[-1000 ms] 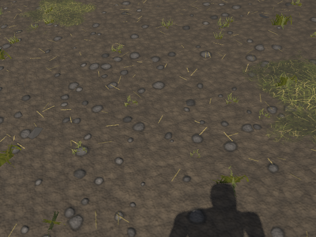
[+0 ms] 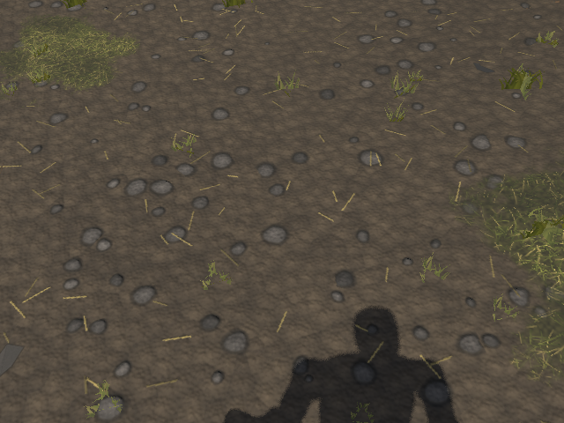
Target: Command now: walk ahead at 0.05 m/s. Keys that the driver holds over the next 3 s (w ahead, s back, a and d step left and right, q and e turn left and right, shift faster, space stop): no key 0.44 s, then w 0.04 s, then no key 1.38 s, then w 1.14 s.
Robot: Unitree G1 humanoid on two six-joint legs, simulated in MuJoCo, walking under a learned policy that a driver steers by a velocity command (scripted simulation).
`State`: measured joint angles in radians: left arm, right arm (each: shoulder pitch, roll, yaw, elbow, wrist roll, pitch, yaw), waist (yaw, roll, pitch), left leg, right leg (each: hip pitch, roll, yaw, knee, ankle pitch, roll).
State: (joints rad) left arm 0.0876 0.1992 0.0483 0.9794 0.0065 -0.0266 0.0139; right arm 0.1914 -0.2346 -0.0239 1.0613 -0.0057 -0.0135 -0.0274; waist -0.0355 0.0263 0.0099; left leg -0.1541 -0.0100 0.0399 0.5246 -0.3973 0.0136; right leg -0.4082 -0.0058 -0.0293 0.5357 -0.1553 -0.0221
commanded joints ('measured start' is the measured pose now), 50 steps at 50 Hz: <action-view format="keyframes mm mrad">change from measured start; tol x4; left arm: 1 -42 137 27 -47 -9 -12 -2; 50 -7 94 12 94 -14 37 20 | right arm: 1 111 -101 -17 18 -1 23 -7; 24 189 -72 -6 69 6 5 -11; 27 149 -54 0 47 -1 -12 -16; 32 251 -33 1 69 1 -13 -12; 50 283 -9 6 60 -2 -5 -17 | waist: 1 -11 -82 -88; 6 12 -26 -118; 23 20 -12 -5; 27 37 23 123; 30 18 -40 41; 34 17 -27 -11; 50 29 -16 32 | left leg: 1 -86 43 -31 -95 149 18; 6 -66 55 -32 -82 306 11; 22 -150 67 -41 -141 121 18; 24 -163 81 -72 -193 -126 52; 25 -201 105 -108 -224 -177 67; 27 -233 108 -108 -223 -101 54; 30 -155 55 -31 -129 120 12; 32 -120 46 -19 -107 177 3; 50 -139 53 -24 -141 132 5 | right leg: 1 214 -105 137 -68 273 -81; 4 279 -83 101 -10 433 -92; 6 290 -79 94 1 443 -98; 22 274 -45 69 -40 174 -58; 24 245 -2 27 -12 -123 -48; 25 203 9 18 -4 -140 -36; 29 252 -28 63 -19 169 -50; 31 273 -38 74 -11 238 -71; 50 264 -38 73 -37 156 -63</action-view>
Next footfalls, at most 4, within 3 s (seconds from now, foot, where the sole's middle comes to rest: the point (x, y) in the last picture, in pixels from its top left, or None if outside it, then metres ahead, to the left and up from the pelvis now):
2.66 left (248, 410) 0.52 0.12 -0.77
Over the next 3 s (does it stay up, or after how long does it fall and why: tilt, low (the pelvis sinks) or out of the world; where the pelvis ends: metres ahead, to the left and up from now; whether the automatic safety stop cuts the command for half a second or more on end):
stays up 0.52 0.03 0.02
